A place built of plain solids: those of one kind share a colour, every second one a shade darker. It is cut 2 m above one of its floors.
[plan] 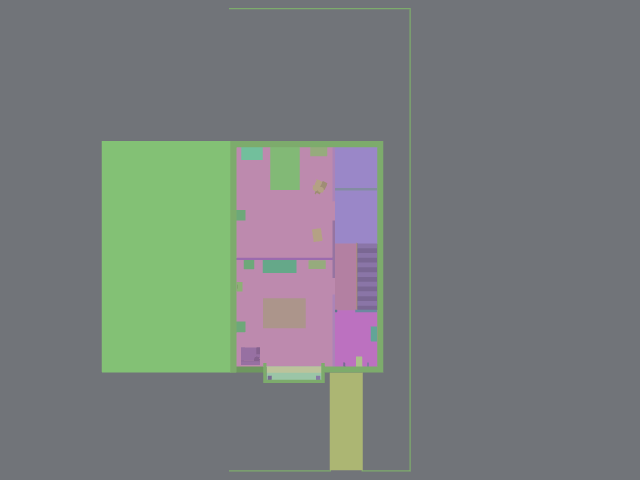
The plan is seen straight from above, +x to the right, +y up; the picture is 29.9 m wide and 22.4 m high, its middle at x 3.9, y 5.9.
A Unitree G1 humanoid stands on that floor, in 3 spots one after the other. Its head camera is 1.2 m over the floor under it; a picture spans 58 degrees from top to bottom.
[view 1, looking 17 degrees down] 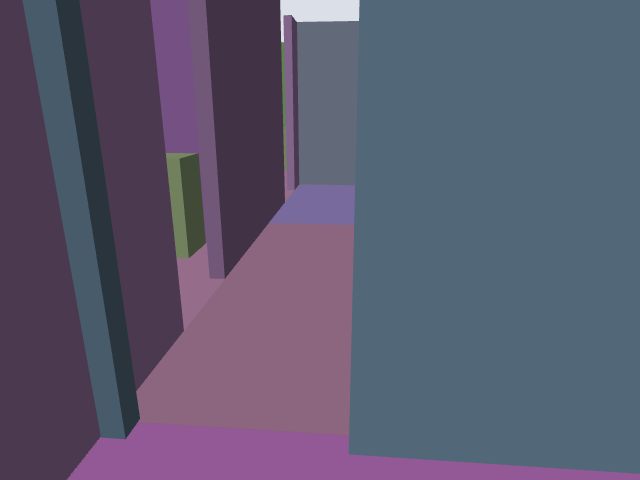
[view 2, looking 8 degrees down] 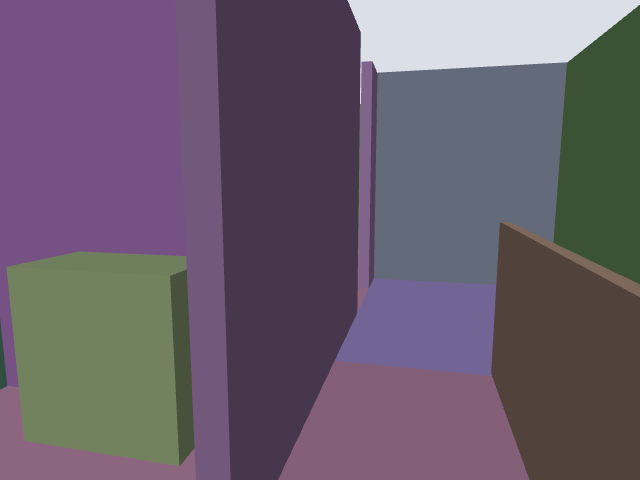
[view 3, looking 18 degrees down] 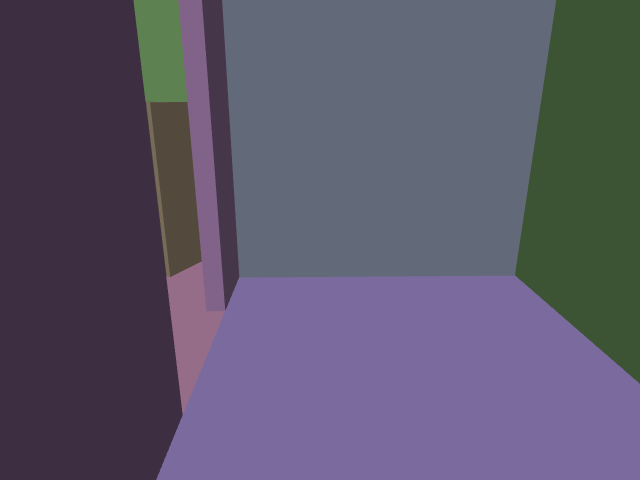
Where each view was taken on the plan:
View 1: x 5.55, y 1.25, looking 95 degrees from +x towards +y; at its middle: upper_floor_landing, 4.10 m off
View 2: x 5.12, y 3.04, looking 103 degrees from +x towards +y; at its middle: landing_wall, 2.35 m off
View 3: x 5.12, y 5.37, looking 89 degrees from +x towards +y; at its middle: bath_wall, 2.99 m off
